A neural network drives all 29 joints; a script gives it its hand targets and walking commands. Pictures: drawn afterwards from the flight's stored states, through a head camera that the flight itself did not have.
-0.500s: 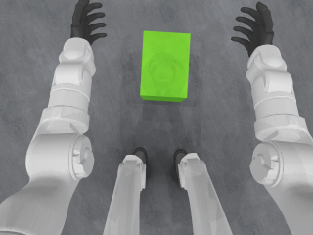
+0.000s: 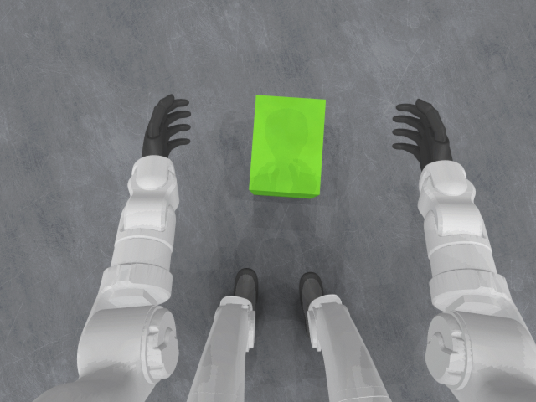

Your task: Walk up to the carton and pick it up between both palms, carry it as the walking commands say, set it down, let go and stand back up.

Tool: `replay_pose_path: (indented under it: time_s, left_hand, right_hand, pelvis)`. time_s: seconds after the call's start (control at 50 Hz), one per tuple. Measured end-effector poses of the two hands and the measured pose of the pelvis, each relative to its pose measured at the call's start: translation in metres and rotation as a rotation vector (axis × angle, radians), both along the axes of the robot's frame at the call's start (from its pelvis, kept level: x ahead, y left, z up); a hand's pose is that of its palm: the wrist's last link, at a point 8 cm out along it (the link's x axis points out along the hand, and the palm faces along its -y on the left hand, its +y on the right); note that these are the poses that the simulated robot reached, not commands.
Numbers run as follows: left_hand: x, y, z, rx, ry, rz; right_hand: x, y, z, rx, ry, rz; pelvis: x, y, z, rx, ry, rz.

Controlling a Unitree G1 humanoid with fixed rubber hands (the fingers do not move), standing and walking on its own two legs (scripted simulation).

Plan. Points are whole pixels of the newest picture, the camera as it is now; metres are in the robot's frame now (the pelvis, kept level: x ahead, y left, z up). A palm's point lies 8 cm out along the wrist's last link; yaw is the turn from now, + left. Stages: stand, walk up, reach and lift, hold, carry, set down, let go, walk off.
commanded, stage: let go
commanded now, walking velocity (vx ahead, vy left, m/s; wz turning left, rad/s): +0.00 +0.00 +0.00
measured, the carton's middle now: (286, 152) +0.53 -0.04 -0.60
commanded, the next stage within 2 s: stand in 1.08 s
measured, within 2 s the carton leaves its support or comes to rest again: neither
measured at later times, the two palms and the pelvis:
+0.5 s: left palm (83, 302) +0.27 +0.21 -0.02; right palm (514, 315) +0.24 -0.23 -0.01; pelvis +0.04 +0.00 +0.07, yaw -1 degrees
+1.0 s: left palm (50, 366) +0.21 +0.23 +0.01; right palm (526, 359) +0.20 -0.23 +0.01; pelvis +0.05 +0.01 +0.07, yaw -1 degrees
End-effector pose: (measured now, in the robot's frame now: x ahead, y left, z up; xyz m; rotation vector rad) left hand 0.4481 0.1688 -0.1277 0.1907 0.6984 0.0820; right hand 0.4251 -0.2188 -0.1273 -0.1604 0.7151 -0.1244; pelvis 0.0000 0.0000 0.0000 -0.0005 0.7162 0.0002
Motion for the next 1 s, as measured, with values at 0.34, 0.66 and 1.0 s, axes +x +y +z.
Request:
replay_pose_path:
  time_s: [0.34,0.66,1.0]
  left_hand:
    - [-0.121,0.027,0.082,-0.03,0.049,-0.014]
    - [-0.223,0.064,0.131,-0.022,0.08,-0.011]
    - [-0.235,0.064,0.135,-0.025,0.104,-0.024]
  right_hand:
    - [-0.123,-0.022,0.09,0.002,0.055,0.033]
    - [-0.215,-0.011,0.133,0.016,0.076,0.018]
    - [-0.22,-0.008,0.137,0.017,0.091,0.023]
  pelvis:
    - [0.032,-0.006,0.049,0.001,-0.324,-0.011]
    - [0.052,0.004,0.075,-0.003,-0.69,-0.013]
    - [0.047,0.009,0.073,-0.004,-0.826,-0.02]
